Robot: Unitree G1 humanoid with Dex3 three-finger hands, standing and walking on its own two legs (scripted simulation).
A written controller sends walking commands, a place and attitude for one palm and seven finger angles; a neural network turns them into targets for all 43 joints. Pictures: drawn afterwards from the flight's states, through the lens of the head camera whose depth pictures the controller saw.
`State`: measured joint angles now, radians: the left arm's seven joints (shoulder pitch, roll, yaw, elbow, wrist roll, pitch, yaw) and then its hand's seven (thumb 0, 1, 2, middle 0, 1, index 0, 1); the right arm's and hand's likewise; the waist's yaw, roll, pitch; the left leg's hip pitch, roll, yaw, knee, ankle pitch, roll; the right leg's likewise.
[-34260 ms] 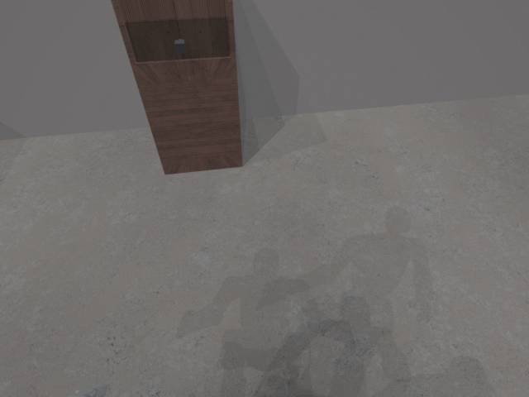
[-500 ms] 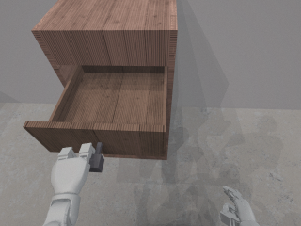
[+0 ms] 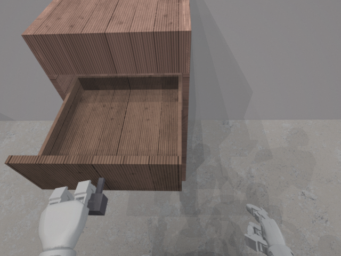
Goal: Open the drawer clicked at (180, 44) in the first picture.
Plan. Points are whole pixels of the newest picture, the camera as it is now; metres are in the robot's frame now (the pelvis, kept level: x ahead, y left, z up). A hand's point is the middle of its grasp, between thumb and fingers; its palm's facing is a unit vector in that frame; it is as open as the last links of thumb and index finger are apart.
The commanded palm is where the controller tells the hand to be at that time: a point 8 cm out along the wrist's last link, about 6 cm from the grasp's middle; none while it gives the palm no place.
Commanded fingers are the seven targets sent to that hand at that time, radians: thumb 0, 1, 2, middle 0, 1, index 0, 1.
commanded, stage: open the thumb to release the handle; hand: left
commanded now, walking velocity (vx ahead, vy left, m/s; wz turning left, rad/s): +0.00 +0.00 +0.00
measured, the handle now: (98, 195) +0.25 +0.19 +0.00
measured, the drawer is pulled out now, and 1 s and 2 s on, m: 0.30 0.30 0.30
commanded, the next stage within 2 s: lift the hand off the handle in 0.56 s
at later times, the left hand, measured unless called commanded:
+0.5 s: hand (72, 223) +0.19 +0.24 -0.01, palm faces +0.00 -0.07 -1.00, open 11.0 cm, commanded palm +0.17 +0.24 +0.04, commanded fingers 0.00 -0.50 0.30 -0.30 -1.20 -0.30 -1.20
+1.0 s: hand (76, 212) +0.22 +0.24 -0.01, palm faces +0.01 -0.06 -1.00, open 13.6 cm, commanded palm +0.20 +0.23 +0.04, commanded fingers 0.00 -0.50 0.30 -0.30 -1.20 -0.30 -1.20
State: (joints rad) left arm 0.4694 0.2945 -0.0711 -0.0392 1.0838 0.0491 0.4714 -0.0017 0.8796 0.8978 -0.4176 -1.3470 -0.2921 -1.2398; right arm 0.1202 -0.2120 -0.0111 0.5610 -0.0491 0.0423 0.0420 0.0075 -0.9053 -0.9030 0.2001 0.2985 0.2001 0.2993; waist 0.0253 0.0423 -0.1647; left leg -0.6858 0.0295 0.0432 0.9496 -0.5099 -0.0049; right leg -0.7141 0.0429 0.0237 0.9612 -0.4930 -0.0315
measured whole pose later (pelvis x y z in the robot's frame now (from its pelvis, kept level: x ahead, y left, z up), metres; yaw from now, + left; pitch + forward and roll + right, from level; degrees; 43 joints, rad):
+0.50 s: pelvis -0.01 +0.00 +0.00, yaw +2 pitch +14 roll +0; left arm 0.37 0.33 -0.08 0.05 1.10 0.01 0.51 0.00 -0.06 0.49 -0.35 -1.25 -0.35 -1.25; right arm 0.10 -0.22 -0.02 0.61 -0.05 0.05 -0.02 0.01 -0.91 -0.90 0.20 0.30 0.20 0.30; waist 0.05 0.04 -0.14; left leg -0.69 0.02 0.01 0.95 -0.49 0.00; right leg -0.70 0.03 -0.01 0.94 -0.48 -0.03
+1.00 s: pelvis -0.02 +0.01 +0.01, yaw +2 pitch +13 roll +0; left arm 0.20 0.32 -0.13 0.18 1.10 0.06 0.50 0.00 -0.49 0.30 -0.32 -1.20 -0.34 -1.23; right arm 0.12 -0.21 -0.02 0.64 -0.03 0.06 -0.04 0.01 -0.90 -0.90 0.20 0.30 0.20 0.30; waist 0.04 0.05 -0.13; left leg -0.68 0.01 0.01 0.92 -0.46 0.00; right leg -0.68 0.02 -0.01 0.91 -0.45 -0.02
